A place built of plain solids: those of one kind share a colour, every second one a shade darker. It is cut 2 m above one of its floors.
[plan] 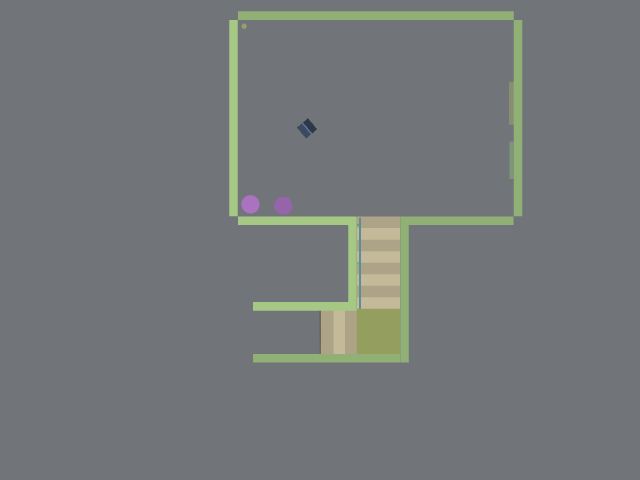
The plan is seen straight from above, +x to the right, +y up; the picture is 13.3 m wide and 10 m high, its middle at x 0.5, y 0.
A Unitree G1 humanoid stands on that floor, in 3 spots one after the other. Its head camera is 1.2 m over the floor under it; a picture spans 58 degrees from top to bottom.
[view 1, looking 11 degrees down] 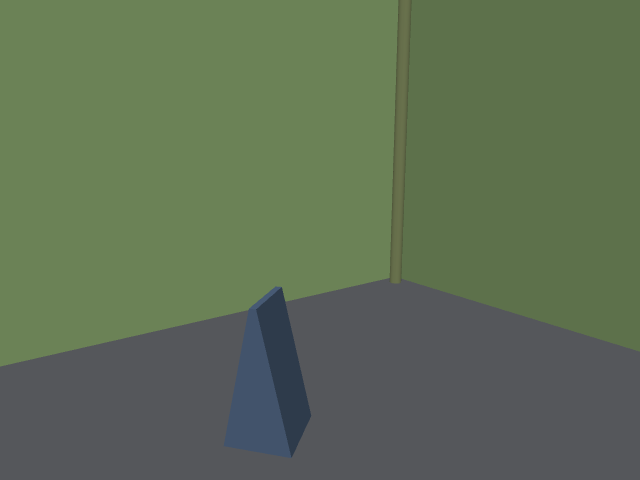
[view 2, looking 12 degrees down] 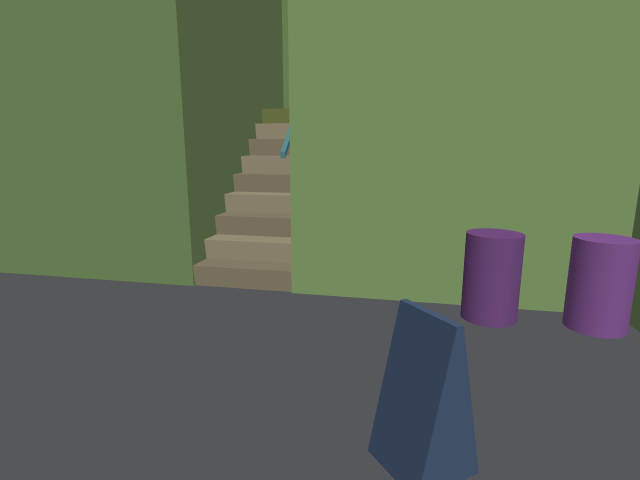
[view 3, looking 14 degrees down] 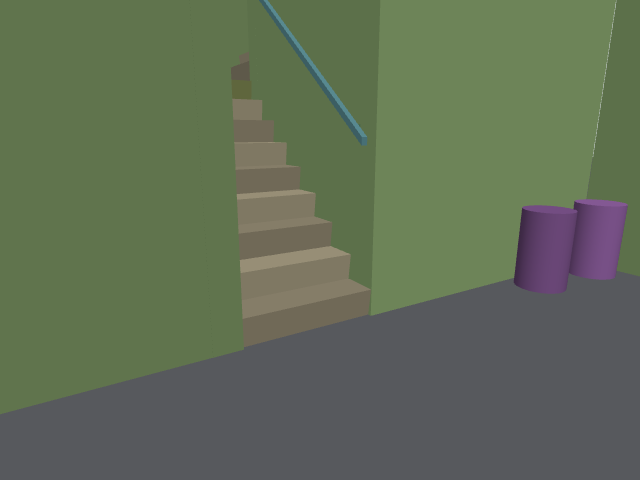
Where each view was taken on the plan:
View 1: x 1.76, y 1.49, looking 144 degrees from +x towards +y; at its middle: wall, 3.74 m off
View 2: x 0.31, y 3.85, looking -78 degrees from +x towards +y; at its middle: wall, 3.51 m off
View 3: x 2.95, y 2.63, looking -121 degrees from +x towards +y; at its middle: tread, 3.17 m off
